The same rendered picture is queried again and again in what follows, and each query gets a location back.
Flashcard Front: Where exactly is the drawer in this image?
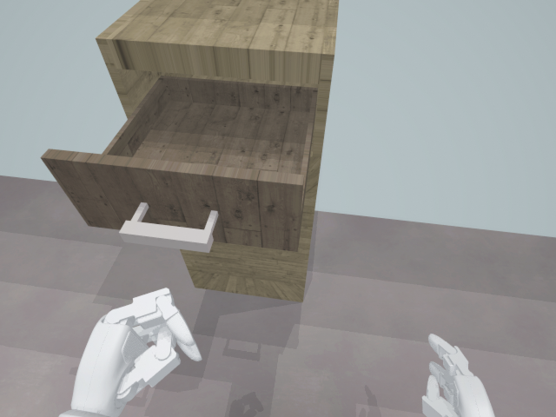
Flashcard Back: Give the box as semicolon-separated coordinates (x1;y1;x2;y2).
40;76;318;252

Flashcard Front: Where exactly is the handle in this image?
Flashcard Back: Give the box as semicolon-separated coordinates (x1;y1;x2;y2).
119;202;218;253

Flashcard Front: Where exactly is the cabinet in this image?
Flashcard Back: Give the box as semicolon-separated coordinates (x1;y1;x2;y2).
96;0;339;302

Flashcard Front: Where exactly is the robot left hand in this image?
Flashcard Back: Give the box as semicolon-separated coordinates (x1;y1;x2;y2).
71;288;202;417

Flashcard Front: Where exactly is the robot right hand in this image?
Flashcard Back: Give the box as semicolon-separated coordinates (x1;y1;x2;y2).
422;334;495;417

